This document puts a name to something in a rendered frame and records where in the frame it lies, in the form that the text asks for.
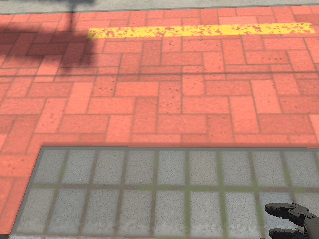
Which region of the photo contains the right robot hand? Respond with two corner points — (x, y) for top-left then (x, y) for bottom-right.
(259, 202), (319, 239)

